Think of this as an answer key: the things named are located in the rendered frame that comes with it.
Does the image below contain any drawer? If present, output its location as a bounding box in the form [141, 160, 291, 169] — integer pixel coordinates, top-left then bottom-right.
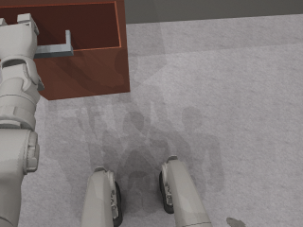
[0, 1, 120, 50]

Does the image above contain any robot left thigh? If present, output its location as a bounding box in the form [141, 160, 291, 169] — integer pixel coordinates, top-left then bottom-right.
[80, 170, 116, 227]

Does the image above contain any robot right hand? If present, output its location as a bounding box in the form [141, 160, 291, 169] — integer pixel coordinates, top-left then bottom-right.
[226, 217, 246, 227]

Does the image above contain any robot left upper arm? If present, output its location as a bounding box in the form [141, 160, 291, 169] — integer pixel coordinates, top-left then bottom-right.
[0, 129, 40, 227]

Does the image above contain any robot left hand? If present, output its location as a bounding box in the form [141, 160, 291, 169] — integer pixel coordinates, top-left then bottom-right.
[0, 13, 45, 91]

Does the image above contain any robot left shin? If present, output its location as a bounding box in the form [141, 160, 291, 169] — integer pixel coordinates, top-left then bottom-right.
[87, 166, 118, 217]

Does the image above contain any handle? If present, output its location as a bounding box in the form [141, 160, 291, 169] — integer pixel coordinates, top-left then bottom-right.
[33, 29, 74, 59]

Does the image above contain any left robot forearm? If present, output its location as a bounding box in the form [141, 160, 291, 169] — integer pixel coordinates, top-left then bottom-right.
[0, 55, 41, 132]

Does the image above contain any cabinet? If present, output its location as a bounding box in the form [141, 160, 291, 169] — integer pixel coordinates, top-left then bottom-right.
[0, 0, 131, 101]

